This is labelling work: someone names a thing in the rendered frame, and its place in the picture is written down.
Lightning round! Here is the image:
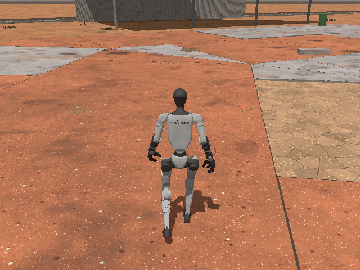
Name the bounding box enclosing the left robot upper arm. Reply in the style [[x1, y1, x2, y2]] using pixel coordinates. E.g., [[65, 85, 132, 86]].
[[153, 113, 168, 143]]

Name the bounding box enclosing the right robot forearm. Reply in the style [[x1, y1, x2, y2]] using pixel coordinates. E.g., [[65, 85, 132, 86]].
[[202, 136, 214, 161]]

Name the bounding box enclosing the robot right hand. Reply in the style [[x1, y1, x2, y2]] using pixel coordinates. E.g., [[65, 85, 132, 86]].
[[202, 159, 215, 173]]

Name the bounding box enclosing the left robot forearm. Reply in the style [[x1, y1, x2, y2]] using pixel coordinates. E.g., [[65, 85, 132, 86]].
[[148, 135, 158, 154]]

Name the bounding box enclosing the robot left hand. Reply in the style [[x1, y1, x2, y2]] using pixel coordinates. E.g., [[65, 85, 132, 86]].
[[148, 151, 161, 162]]

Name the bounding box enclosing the robot left thigh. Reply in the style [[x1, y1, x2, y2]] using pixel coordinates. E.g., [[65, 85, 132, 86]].
[[160, 158, 172, 200]]

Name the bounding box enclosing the left robot foot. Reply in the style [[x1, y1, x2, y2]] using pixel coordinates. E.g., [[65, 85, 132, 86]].
[[162, 227, 171, 237]]

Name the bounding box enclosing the right robot upper arm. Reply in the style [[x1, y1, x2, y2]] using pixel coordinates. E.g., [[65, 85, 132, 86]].
[[192, 113, 207, 145]]

